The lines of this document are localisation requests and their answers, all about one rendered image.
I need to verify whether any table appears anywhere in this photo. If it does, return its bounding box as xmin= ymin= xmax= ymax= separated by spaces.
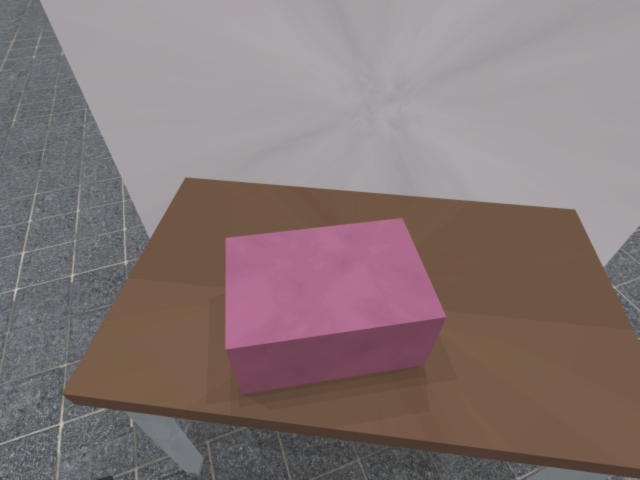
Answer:
xmin=61 ymin=177 xmax=640 ymax=480

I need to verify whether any carton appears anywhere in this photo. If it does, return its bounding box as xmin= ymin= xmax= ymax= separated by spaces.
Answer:
xmin=225 ymin=218 xmax=446 ymax=394

